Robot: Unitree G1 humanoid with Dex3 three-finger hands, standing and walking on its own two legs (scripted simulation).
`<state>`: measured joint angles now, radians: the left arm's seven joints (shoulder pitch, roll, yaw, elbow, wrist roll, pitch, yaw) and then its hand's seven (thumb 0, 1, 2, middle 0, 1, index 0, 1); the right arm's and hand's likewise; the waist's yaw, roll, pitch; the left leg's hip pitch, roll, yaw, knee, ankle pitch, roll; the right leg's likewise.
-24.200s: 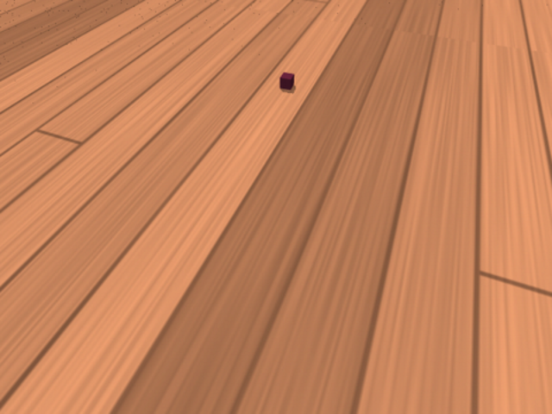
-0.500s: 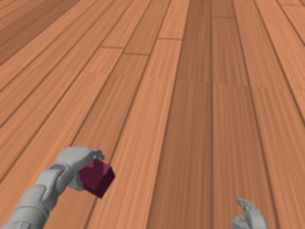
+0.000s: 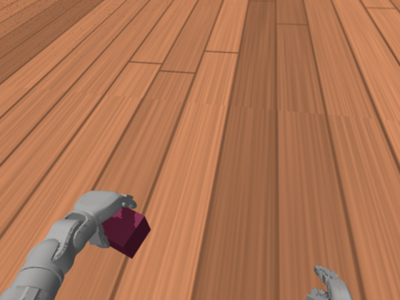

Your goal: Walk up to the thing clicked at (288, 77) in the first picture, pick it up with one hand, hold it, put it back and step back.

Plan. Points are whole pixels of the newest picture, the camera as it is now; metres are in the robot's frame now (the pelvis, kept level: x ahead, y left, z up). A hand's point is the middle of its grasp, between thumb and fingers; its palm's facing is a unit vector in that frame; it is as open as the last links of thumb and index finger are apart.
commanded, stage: crouch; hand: left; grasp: from above
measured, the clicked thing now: (124, 230) +0.29 +0.20 -0.07
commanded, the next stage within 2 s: lower in 1.94 s
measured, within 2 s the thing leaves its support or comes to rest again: neither
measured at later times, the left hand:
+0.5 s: hand (125, 244) +0.31 +0.24 -0.22, palm faces -0.41 +0.12 -0.90, open 10.3 cm
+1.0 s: hand (143, 255) +0.35 +0.24 -0.45, palm faces -0.47 +0.08 -0.88, open 10.3 cm
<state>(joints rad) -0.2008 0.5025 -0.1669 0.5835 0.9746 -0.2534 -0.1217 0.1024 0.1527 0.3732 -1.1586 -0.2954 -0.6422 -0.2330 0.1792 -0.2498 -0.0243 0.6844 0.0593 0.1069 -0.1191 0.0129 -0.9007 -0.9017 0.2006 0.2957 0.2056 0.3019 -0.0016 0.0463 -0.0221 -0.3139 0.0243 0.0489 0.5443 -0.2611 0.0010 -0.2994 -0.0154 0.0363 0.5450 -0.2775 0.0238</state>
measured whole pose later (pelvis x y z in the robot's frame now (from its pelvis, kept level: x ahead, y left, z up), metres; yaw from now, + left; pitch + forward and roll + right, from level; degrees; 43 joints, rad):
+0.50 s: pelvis -0.05 +0.00 -0.13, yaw +1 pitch +23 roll -2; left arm -0.54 0.50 -0.13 1.04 1.27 -0.31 0.31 0.07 0.16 0.37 -1.12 -0.38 -0.62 -0.28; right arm 0.18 -0.28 -0.07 0.68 -0.02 0.13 -0.02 0.01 -0.90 -0.90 0.20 0.30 0.21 0.30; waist -0.07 0.02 -0.15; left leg -1.24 0.04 -0.02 1.33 -0.49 0.00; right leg -1.19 0.00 -0.01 1.31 -0.52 0.03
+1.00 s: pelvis -0.07 +0.01 -0.30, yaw -2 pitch +37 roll -6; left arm -0.71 0.59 0.01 1.19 1.33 -0.34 0.35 0.09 0.14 0.38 -1.21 -0.30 -0.65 -0.24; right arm 0.20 -0.24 -0.04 0.75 -0.10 0.01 0.06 0.01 -0.90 -0.90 0.20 0.30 0.21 0.30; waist -0.17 0.03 -0.19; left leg -1.96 0.04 -0.06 1.95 -0.65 0.02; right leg -1.88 0.01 -0.02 1.90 -0.68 0.05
